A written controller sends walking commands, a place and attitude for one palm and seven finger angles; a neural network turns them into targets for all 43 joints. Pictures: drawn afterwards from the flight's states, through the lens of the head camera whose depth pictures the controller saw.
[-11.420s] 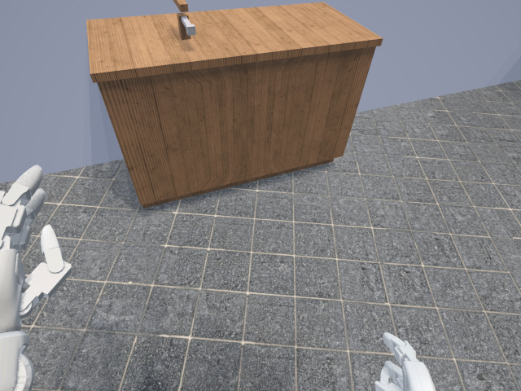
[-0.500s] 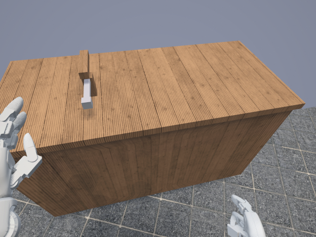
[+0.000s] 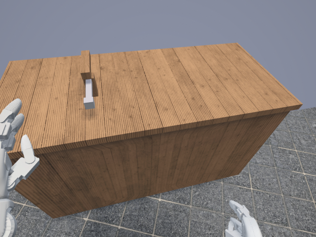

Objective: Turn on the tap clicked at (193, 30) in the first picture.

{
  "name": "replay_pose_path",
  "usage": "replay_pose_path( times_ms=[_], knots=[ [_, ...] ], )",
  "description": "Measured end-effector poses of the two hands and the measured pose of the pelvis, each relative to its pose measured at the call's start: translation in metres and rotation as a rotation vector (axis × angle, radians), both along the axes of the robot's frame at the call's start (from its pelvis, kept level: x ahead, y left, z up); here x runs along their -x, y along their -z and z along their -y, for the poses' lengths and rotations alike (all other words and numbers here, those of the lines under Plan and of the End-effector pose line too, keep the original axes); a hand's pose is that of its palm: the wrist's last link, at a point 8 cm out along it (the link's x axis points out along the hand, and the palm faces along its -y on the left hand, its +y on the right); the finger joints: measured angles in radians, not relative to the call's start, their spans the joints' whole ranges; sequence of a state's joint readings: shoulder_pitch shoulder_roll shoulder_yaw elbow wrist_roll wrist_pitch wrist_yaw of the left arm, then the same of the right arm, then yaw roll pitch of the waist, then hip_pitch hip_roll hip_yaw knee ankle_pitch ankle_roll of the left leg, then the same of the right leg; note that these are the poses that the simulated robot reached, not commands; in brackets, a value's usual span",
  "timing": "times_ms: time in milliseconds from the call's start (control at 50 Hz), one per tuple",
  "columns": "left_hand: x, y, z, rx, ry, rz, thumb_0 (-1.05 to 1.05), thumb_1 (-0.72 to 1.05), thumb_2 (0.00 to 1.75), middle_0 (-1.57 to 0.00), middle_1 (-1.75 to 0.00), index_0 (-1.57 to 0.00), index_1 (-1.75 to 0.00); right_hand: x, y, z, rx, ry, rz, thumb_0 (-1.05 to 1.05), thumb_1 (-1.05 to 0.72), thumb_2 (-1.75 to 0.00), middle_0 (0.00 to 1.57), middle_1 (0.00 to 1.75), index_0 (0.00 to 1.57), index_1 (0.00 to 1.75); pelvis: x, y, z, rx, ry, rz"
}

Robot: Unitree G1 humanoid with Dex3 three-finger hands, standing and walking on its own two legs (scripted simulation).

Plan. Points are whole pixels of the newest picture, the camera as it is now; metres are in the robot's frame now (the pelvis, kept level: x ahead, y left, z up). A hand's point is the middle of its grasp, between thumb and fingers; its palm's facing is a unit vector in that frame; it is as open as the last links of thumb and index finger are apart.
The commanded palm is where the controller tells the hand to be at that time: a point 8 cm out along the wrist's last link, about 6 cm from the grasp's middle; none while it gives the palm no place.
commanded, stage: shuffle to correct the standing spot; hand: left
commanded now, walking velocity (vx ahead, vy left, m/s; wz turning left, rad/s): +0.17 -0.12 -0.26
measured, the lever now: (89, 103) +0.47 +0.26 +0.05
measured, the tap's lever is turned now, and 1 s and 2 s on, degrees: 0 0 0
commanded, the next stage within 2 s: come to a stop and stand still in 0.72 s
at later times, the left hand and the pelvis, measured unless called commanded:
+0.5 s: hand (76, 130) +0.28 +0.20 +0.16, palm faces +0.39 -0.85 -0.37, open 7.4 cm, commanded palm +0.24 +0.24 +0.17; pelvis +0.07 -0.04 -0.02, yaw -1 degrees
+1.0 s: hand (127, 109) +0.36 +0.11 +0.15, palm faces +0.36 -0.86 -0.36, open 7.4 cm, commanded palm +0.30 +0.15 +0.17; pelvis +0.13 -0.12 -0.02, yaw -3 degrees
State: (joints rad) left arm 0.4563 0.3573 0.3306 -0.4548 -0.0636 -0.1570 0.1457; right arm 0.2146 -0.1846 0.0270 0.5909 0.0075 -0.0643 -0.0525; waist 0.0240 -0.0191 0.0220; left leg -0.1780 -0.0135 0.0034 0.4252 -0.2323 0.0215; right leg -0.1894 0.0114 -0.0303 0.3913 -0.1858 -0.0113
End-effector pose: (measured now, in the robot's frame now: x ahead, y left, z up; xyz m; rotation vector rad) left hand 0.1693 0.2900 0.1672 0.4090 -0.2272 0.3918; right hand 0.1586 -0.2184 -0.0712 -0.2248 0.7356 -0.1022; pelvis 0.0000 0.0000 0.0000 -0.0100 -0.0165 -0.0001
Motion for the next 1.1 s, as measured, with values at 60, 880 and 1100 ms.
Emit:
replay_pose_path(
  times_ms=[60,880,1100],
  knots=[
    [-0.005,0.001,0.002,0.001,-0.006,0.010,0.01,0.89,0.90,-0.21,-0.30,-0.21,-0.30,-0.003,0.001,0.002,-0.011,0.014,0.012,0.01,-0.90,-0.89,0.21,0.30,0.20,0.30,-0.005,0.003,0.003,-0.007,0.009,-0.002],
    [-0.135,-0.008,0.128,-0.128,0.080,0.067,0.01,0.89,0.90,-0.21,-0.30,-0.21,-0.30,-0.109,0.045,0.106,-0.079,0.024,-0.033,0.01,-0.90,-0.89,0.21,0.30,0.21,0.30,-0.116,0.027,0.108,0.015,0.048,0.025],
    [-0.159,-0.007,0.140,-0.051,0.128,0.123,0.01,0.89,0.90,-0.21,-0.30,-0.21,-0.30,-0.122,0.005,0.156,0.092,0.109,-0.010,0.01,-0.91,-0.90,0.20,0.30,0.20,0.30,-0.142,0.017,0.118,0.000,0.054,0.032]
  ],
)
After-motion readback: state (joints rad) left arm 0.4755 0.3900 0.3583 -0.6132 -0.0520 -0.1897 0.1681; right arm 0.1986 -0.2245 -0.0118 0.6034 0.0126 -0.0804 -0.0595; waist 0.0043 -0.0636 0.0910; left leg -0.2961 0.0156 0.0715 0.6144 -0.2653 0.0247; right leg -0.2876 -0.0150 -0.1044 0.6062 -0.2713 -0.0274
